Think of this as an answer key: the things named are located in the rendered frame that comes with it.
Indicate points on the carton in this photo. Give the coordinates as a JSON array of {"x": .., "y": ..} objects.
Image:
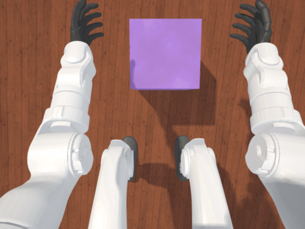
[{"x": 165, "y": 54}]

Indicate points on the robot right upper arm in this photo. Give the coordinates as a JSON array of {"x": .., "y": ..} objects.
[{"x": 279, "y": 161}]

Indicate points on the right robot hand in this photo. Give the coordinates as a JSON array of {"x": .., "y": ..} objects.
[{"x": 260, "y": 30}]

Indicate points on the robot left upper arm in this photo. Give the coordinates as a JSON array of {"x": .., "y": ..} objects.
[{"x": 56, "y": 162}]

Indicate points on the robot right thigh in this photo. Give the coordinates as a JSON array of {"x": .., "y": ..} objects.
[{"x": 209, "y": 206}]

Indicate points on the left robot forearm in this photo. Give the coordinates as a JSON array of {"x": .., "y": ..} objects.
[{"x": 72, "y": 92}]

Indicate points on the right robot foot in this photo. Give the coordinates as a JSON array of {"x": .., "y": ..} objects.
[{"x": 180, "y": 143}]

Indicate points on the right robot forearm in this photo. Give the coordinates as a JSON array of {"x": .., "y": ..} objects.
[{"x": 269, "y": 94}]

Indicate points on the left robot hand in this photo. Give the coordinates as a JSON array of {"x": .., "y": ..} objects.
[{"x": 79, "y": 28}]

